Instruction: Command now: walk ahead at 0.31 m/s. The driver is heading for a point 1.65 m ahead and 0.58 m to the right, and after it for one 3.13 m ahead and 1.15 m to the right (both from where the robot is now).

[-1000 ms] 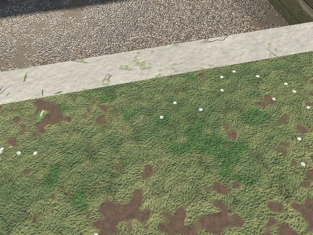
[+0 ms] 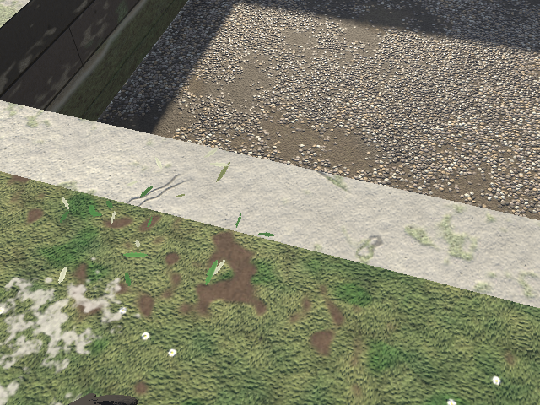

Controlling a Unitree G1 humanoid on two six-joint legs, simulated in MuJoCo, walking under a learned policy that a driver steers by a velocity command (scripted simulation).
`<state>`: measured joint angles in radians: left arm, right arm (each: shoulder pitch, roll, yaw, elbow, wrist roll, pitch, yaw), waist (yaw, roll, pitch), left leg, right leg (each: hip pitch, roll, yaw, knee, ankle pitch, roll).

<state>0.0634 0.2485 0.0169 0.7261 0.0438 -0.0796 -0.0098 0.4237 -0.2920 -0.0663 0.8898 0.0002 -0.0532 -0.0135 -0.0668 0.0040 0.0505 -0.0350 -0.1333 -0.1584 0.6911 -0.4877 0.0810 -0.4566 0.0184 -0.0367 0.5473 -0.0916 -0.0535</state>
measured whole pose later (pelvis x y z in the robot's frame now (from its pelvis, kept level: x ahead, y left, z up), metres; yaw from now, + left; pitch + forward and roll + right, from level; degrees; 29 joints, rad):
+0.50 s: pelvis +0.09 +0.01 +0.01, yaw -15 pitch +1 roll +0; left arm 0.29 0.30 0.08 0.81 0.01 0.04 0.00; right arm 0.14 -0.26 -0.01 0.76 -0.01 0.01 -0.04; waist 0.04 -0.01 0.03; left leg -0.29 -0.04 -0.06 0.54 -0.31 0.00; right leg -0.30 0.15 0.20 0.49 -0.18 -0.04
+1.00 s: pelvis +0.07 +0.00 +0.01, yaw -32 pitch -1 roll +0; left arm 0.15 0.28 0.05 0.72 0.01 0.06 -0.03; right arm 0.23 -0.31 -0.05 0.77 -0.02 0.03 -0.01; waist -0.02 0.04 0.07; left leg -0.30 0.10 0.15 0.65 -0.37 -0.01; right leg -0.22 0.04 -0.03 0.53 -0.27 -0.05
